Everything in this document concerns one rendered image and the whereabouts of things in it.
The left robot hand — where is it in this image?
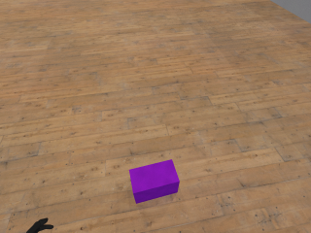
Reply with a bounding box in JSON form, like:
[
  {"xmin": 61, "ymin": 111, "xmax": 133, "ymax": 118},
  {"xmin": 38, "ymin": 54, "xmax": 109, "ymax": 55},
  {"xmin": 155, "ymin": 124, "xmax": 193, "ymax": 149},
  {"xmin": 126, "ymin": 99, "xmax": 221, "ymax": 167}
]
[{"xmin": 26, "ymin": 217, "xmax": 53, "ymax": 233}]

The carton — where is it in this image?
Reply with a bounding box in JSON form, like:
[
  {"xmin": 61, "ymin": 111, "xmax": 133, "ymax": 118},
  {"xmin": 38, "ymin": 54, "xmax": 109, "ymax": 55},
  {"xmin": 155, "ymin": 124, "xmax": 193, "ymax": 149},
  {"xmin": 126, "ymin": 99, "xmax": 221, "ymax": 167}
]
[{"xmin": 129, "ymin": 159, "xmax": 180, "ymax": 204}]

